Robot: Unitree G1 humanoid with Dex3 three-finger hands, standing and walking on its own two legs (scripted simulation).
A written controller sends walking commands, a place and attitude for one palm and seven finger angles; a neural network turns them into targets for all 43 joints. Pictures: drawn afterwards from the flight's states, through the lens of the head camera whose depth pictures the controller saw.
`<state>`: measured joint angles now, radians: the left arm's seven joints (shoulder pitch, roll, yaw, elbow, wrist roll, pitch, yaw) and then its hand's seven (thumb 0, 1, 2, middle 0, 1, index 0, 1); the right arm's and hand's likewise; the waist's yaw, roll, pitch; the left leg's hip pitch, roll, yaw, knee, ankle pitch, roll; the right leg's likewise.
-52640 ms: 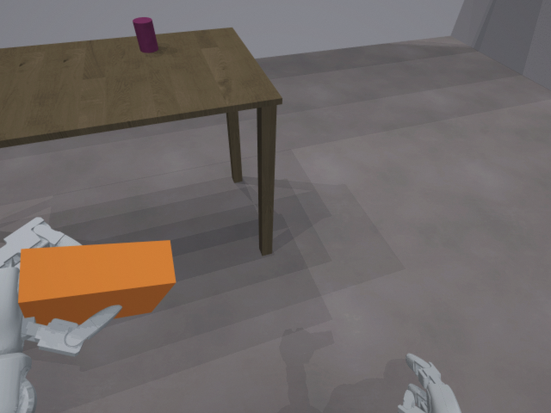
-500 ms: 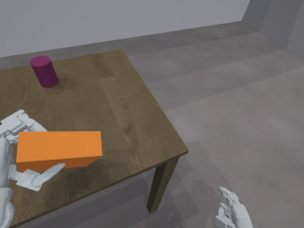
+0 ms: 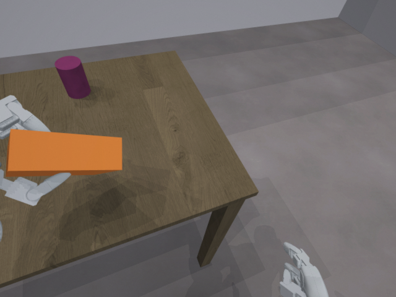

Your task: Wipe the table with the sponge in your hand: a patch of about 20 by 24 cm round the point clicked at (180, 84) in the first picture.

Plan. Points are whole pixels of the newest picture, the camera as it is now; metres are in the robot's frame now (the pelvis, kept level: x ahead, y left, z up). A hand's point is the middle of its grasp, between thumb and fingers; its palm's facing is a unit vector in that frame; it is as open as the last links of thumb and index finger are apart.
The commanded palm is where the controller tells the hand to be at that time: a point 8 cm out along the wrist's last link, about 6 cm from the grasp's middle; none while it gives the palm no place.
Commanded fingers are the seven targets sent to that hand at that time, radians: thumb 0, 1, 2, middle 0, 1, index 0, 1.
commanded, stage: come to a stop and stand still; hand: left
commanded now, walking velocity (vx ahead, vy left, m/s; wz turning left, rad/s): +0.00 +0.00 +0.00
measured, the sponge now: (78, 157) +0.28 +0.24 +0.15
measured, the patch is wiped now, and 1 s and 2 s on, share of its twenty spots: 0.00 0.00 0.00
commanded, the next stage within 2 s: look again from close up in 0.50 s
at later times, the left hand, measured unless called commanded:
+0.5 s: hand (70, 168) +0.25 +0.23 +0.16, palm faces +0.35 -0.87 -0.35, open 9.3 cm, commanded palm +0.19 +0.27 +0.18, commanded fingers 0.00 0.10 1.30 -1.20 -1.60 -1.20 -1.60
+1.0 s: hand (54, 170) +0.24 +0.25 +0.16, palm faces +0.34 -0.83 -0.44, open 9.3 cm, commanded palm +0.18 +0.28 +0.18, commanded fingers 0.00 0.10 1.30 -1.20 -1.60 -1.20 -1.60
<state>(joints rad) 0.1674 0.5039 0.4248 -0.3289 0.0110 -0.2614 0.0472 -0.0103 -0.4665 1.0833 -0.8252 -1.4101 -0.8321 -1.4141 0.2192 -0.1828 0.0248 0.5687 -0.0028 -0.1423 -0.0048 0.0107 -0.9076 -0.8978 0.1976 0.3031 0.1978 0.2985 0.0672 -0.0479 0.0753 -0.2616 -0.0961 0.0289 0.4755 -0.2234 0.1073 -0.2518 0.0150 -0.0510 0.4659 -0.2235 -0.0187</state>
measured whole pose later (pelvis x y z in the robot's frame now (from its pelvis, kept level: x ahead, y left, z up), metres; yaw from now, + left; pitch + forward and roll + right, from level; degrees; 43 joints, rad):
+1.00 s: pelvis +0.01 +0.00 +0.00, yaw +1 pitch -1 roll -2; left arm 0.30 0.46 0.32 -0.42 0.01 -0.18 0.07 -0.01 -0.47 1.09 -0.82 -1.42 -0.83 -1.42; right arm 0.25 -0.21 0.06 0.52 0.02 -0.09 -0.07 0.01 -0.91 -0.90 0.20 0.30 0.20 0.30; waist 0.05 -0.02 0.05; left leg -0.23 -0.08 0.02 0.48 -0.24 0.11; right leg -0.20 0.05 -0.01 0.47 -0.23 -0.01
